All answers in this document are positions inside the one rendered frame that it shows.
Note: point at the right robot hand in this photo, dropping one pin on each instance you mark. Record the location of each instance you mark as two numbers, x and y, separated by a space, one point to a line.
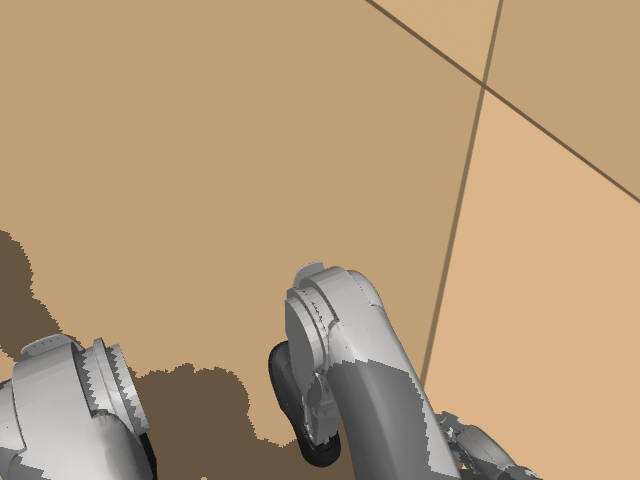
481 455

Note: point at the right robot foot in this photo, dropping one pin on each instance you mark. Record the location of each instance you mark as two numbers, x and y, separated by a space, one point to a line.
290 401

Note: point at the left robot foot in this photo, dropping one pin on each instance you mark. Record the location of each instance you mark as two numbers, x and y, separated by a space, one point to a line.
150 454

